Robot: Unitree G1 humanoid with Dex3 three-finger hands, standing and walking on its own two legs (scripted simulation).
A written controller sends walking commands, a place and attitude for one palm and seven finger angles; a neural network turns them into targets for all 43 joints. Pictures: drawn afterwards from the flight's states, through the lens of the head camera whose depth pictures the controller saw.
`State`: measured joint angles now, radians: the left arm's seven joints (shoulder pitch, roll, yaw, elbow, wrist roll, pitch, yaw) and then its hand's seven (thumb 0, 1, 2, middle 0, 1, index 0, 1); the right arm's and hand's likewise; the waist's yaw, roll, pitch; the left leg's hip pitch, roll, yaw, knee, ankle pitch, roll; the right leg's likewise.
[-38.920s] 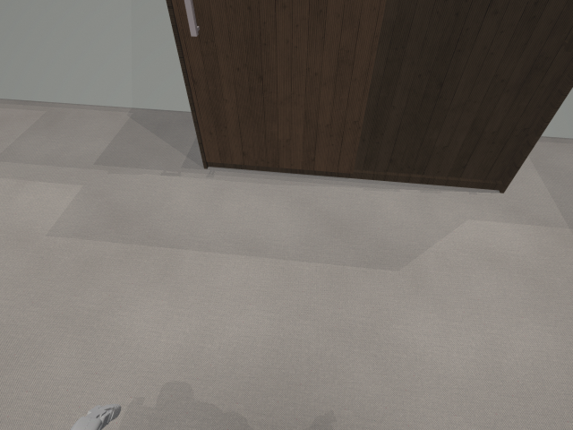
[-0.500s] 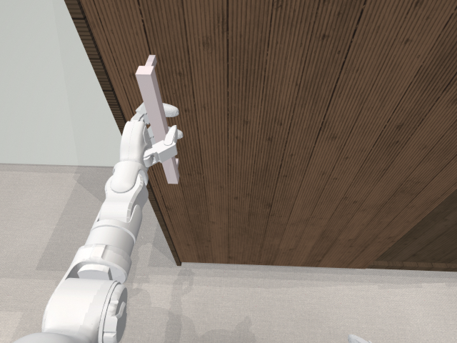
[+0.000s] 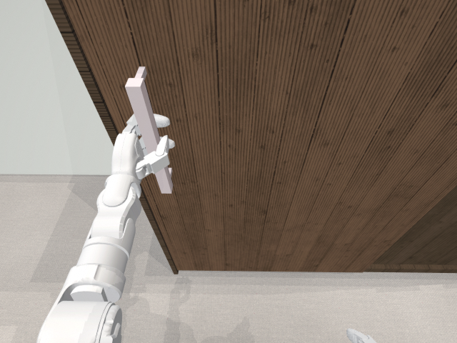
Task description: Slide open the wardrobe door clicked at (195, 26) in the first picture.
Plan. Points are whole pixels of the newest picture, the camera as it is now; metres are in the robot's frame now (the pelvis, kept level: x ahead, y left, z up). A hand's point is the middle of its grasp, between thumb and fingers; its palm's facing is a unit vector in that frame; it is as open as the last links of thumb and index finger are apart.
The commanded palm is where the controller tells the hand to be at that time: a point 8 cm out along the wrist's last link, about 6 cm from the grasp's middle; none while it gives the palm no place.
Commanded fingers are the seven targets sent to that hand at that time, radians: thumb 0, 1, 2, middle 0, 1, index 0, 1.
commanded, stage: grip the handle and tug to test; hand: left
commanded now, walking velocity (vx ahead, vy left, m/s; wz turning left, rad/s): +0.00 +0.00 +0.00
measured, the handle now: (156, 139) +0.46 +0.14 +0.10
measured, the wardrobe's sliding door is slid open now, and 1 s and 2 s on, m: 0.00 0.03 0.14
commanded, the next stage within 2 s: tug the door sideways, standing still in 0.22 s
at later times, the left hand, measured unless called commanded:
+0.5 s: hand (162, 157) +0.41 +0.12 +0.11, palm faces -0.01 -1.00 -0.01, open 6.0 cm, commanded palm +0.38 +0.16 +0.11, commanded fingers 0.00 0.90 0.90 -0.45 -1.40 -0.45 -1.40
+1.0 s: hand (180, 157) +0.40 +0.09 +0.11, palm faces +0.02 -1.00 -0.03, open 6.0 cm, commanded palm +0.38 +0.09 +0.11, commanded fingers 0.00 0.90 0.90 -0.45 -1.40 -0.45 -1.40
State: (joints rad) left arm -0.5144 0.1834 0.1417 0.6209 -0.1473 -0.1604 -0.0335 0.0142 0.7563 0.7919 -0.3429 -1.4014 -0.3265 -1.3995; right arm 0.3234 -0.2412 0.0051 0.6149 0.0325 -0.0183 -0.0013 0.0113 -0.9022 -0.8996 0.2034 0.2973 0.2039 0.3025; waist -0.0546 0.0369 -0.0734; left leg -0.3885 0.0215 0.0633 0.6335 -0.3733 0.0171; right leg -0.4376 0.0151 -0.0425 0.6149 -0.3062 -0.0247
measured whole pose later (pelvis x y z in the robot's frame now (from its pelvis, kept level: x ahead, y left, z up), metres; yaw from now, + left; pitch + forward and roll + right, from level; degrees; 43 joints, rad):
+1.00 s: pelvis +0.00 +0.01 +0.00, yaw +4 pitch +7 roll -1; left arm -0.54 0.05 -0.05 0.51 -0.10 -0.05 0.13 0.02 0.76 0.79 -0.28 -1.38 -0.25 -1.40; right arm 0.30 -0.21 0.01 0.64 0.00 -0.01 0.01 0.01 -0.90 -0.90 0.20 0.30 0.20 0.30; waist -0.01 0.05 -0.06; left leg -0.40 -0.02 -0.01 0.66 -0.38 0.03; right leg -0.42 -0.02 -0.08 0.63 -0.34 -0.01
